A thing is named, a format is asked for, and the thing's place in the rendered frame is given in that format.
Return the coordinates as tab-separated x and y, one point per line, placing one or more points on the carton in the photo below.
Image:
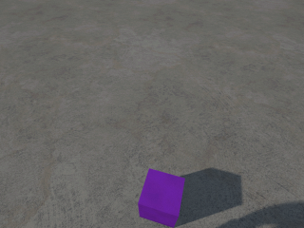
160	199

